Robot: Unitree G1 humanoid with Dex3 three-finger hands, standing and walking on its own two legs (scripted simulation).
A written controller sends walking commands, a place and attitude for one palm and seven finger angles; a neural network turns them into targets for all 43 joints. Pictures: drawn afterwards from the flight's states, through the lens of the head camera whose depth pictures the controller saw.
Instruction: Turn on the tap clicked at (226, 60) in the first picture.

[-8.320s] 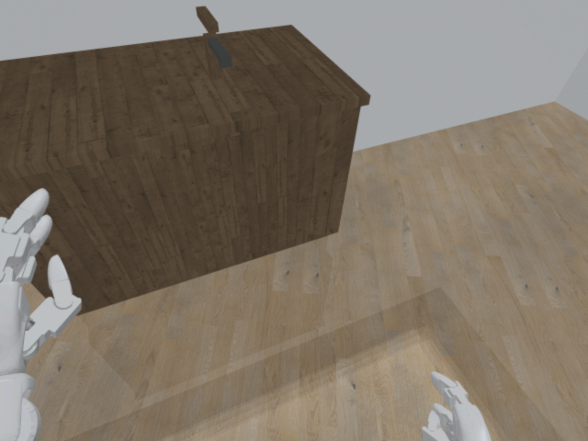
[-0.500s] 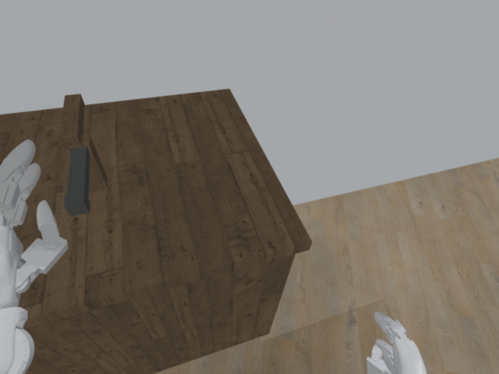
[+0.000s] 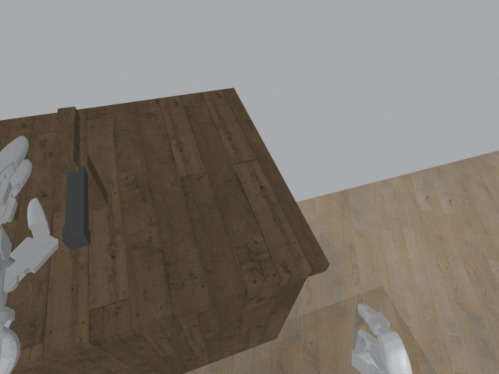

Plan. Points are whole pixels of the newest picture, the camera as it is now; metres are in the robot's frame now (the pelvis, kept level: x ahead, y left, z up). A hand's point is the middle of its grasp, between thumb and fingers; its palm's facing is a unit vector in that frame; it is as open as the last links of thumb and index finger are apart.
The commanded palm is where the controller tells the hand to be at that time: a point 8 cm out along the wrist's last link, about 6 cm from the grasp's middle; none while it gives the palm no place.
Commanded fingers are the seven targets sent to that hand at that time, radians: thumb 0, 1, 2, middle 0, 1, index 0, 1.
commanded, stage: come to a stop and stand still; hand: left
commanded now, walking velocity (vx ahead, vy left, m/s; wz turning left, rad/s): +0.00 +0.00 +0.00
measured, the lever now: (76, 235) +0.28 +0.28 +0.07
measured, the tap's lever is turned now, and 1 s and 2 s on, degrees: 0 0 0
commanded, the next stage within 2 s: look again from close up in 0.16 s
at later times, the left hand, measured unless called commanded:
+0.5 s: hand (80, 231) +0.24 +0.22 +0.16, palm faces +0.28 -0.87 -0.41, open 7.4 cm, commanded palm +0.16 +0.27 +0.17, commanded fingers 0.00 0.90 0.90 -0.20 -0.30 -0.20 -0.30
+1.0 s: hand (54, 268) +0.20 +0.24 +0.15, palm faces +0.33 -0.86 -0.39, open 7.4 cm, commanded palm +0.14 +0.27 +0.17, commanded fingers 0.00 0.90 0.90 -0.20 -0.30 -0.20 -0.30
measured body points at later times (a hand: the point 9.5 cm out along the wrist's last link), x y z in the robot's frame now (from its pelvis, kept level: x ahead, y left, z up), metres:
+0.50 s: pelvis -0.02 +0.00 +0.00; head +0.03 +0.00 +0.44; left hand +0.22 +0.26 +0.19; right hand +0.15 -0.23 -0.09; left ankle -0.02 +0.10 -0.74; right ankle +0.00 -0.14 -0.74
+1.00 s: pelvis -0.04 +0.00 -0.01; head +0.01 +0.02 +0.44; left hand +0.18 +0.28 +0.17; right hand +0.17 -0.20 -0.07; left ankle -0.02 +0.10 -0.74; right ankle +0.01 -0.14 -0.74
